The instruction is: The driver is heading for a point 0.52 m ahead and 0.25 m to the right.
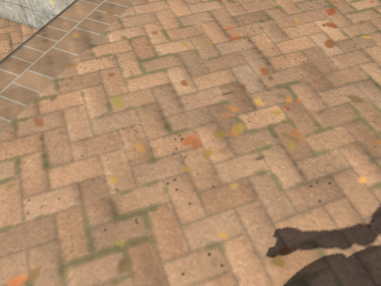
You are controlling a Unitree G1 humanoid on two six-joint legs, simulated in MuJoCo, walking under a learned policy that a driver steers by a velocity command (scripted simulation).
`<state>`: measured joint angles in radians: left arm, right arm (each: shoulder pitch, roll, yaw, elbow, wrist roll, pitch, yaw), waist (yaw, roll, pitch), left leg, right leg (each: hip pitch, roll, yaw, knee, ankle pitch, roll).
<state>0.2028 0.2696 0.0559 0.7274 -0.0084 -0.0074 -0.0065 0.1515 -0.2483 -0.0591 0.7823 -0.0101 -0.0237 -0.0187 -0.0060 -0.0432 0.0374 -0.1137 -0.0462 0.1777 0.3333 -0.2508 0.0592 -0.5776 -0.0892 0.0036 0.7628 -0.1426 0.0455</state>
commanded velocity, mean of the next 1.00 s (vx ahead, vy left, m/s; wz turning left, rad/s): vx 0.02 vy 0.00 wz -0.55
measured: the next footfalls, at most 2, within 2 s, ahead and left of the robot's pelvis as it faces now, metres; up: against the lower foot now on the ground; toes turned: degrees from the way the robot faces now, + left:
right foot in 0.10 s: +0.13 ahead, -0.12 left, +0.00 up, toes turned -6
left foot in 0.54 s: +0.17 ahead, +0.11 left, +0.00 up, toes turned -24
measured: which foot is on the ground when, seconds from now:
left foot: down 0.00-0.10, up 0.12-0.52, down 0.54-0.96, up 0.98-1.00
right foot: up 0.00-0.08, down 0.10-0.54, up 0.56-0.94, down 0.96-1.00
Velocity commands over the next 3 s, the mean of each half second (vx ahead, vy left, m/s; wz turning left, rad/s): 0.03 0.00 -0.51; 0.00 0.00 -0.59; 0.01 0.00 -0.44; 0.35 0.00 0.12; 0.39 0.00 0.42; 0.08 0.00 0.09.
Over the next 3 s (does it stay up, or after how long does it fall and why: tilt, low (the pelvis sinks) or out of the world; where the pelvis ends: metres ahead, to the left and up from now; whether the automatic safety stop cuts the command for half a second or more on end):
stays up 0.46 -0.34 -0.01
